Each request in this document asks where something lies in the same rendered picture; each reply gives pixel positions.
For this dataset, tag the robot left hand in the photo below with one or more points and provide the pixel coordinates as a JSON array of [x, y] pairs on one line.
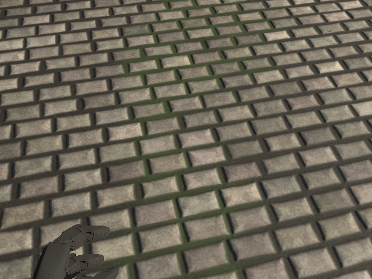
[[56, 262]]

